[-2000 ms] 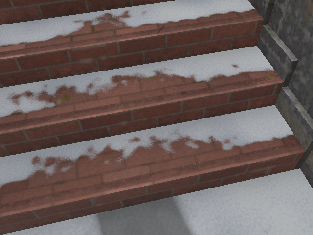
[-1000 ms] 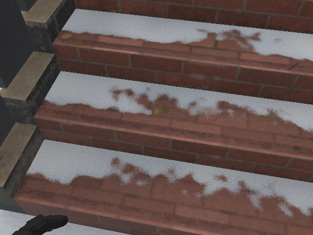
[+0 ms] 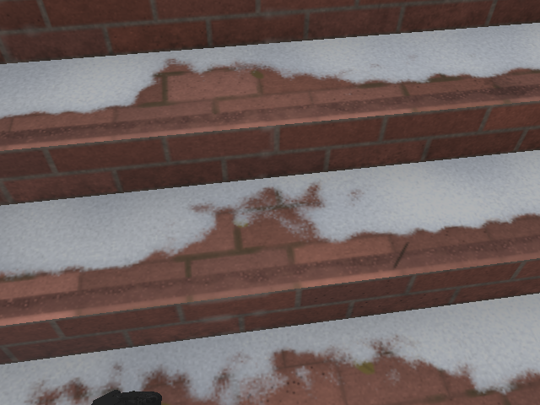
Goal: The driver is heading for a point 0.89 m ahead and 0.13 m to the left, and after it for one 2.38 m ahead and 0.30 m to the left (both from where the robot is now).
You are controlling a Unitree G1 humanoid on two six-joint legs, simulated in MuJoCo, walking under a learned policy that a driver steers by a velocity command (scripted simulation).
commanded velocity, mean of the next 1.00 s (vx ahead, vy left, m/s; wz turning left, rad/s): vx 0.50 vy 0.00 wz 0.17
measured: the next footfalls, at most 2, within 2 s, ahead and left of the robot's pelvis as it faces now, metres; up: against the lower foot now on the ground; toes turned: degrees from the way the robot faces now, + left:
left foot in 0.40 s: +0.40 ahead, +0.04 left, +0.15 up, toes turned -2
right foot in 0.84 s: +0.71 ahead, -0.17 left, +0.31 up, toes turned +5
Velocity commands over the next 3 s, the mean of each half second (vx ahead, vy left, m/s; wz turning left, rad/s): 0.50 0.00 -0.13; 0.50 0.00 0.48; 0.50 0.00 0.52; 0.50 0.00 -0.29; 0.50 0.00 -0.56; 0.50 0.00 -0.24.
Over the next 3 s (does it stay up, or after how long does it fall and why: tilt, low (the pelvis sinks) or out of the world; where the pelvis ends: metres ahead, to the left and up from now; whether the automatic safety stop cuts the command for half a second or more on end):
stays up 1.69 0.16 0.89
